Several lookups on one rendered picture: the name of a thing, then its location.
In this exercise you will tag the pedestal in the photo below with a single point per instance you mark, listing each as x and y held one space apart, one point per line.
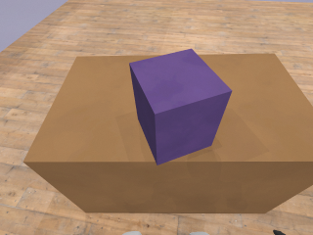
91 146

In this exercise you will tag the carton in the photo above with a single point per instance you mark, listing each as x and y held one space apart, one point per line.
180 102

